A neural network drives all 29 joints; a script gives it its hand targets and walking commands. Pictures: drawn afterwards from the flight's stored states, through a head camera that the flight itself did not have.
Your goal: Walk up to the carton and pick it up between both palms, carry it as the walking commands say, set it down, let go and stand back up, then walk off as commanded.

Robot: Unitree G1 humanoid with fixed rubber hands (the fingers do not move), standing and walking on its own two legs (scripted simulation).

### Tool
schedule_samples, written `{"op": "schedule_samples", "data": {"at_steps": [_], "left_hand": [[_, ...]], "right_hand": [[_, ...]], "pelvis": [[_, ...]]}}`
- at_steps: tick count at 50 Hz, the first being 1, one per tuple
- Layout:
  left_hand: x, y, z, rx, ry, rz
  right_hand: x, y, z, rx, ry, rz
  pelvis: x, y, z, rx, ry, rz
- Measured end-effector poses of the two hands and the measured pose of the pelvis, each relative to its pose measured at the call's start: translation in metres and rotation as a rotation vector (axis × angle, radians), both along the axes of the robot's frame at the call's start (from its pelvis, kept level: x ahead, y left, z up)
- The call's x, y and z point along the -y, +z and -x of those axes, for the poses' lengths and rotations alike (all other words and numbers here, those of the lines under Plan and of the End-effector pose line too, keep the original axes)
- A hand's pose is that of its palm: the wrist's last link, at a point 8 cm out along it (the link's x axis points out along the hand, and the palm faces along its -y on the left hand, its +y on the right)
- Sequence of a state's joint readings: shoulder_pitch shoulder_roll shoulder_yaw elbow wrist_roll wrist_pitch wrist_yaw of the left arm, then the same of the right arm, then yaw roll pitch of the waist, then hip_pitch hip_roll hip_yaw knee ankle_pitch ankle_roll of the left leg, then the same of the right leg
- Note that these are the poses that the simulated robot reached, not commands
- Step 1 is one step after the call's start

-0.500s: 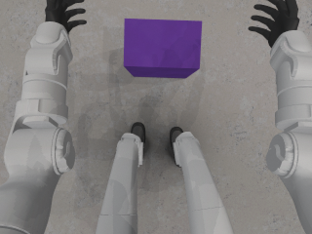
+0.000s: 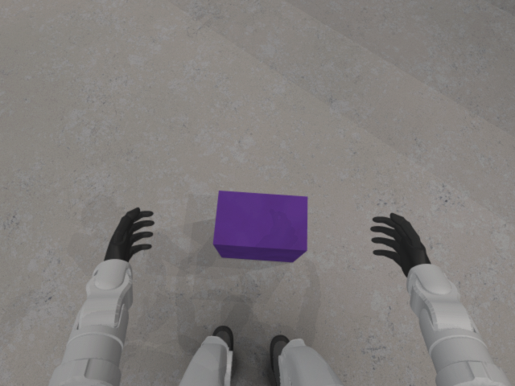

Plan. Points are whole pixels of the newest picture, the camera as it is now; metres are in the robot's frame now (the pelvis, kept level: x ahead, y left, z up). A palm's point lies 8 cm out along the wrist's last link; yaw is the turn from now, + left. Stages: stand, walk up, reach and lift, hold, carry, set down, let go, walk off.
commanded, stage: let go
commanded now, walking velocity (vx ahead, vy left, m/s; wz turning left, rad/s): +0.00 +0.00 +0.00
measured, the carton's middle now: (259, 230) +0.45 -0.02 -0.59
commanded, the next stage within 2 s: stand in 0.82 s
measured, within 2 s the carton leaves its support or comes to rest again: neither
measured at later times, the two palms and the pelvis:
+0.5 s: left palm (54, 371) +0.16 +0.27 -0.03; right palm (434, 362) +0.15 -0.21 -0.03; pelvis +0.00 +0.03 +0.03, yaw -1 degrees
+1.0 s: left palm out of the picture +0.10 +0.31 -0.06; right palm out of the picture +0.10 -0.22 -0.06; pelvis +0.00 +0.05 +0.03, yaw -3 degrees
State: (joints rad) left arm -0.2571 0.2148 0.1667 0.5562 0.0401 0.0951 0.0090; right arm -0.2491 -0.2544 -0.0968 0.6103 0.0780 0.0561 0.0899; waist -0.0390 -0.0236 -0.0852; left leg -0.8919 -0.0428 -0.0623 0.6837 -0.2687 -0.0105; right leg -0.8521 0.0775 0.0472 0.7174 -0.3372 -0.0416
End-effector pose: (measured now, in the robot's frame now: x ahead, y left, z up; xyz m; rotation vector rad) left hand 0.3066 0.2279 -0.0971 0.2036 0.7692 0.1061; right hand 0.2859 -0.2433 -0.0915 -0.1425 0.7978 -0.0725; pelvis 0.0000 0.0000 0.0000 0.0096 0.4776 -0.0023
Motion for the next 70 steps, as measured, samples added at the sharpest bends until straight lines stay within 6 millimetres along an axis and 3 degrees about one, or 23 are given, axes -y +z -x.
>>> {"op": "schedule_samples", "data": {"at_steps": [7, 14, 23, 34, 41, 44, 48, 51, 61, 64, 70], "left_hand": [[-0.009, 0.031, 0.035, 0.026, -0.025, -0.003], [-0.028, 0.046, 0.094, -0.01, -0.029, -0.012], [-0.038, 0.061, 0.144, 0.006, -0.021, 0.033], [-0.045, 0.069, 0.162, 0.009, -0.048, 0.063], [-0.046, 0.064, 0.165, -0.018, -0.046, 0.057], [-0.054, 0.056, 0.172, -0.022, -0.06, -0.021], [-0.074, 0.042, 0.197, -0.128, -0.041, -0.098], [-0.083, 0.038, 0.207, -0.169, -0.014, -0.11], [-0.058, 0.022, 0.191, -0.166, 0.014, -0.043], [-0.055, 0.015, 0.198, -0.217, 0.025, -0.042], [-0.05, 0.003, 0.22, -0.329, 0.042, -0.032]], "right_hand": [[-0.007, 0.021, 0.047, 0.016, -0.018, 0.028], [-0.012, 0.044, 0.1, 0.007, -0.024, 0.048], [-0.026, 0.067, 0.129, 0.052, -0.027, 0.028], [-0.064, 0.061, 0.143, 0.032, -0.005, -0.003], [-0.065, 0.049, 0.153, -0.033, -0.028, -0.003], [-0.053, 0.046, 0.158, -0.006, -0.019, 0.071], [-0.028, 0.033, 0.176, -0.052, -0.053, 0.131], [-0.022, 0.026, 0.184, -0.082, -0.078, 0.122], [-0.027, 0.015, 0.172, -0.116, -0.085, 0.096], [-0.026, 0.012, 0.175, -0.145, -0.09, 0.096], [-0.02, 0.002, 0.199, -0.259, -0.127, 0.109]], "pelvis": [[-0.007, 0.017, -0.009, 0.126, -0.013, 0.003], [-0.017, 0.028, -0.011, 0.272, -0.024, 0.007], [-0.031, 0.034, 0.001, 0.462, -0.015, 0.017], [-0.049, 0.029, 0.02, 0.633, -0.043, 0.028], [-0.052, 0.026, 0.024, 0.665, -0.056, 0.024], [-0.051, 0.027, 0.018, 0.586, -0.041, 0.026], [-0.05, 0.027, 0.006, 0.505, -0.039, 0.028], [-0.047, 0.028, -0.008, 0.471, -0.041, 0.027], [-0.038, 0.027, -0.039, 0.431, -0.033, 0.027], [-0.036, 0.027, -0.043, 0.42, -0.034, 0.025], [-0.033, 0.026, -0.048, 0.412, -0.036, 0.024]]}}
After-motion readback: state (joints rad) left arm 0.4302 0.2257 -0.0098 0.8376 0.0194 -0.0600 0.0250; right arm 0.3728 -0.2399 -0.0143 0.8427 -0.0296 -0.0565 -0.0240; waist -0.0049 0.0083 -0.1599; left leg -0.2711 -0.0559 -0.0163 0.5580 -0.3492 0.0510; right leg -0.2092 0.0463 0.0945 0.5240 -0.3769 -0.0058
